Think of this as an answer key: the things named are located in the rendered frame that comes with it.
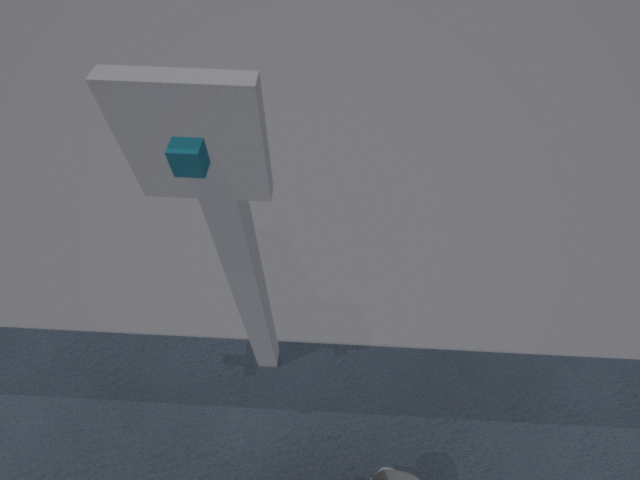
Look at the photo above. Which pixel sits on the panel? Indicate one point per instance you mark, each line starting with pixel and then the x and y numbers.
pixel 145 106

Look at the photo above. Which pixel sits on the right robot shin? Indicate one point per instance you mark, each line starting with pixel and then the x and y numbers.
pixel 383 468

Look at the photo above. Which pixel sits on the button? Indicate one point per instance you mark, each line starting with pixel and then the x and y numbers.
pixel 188 157

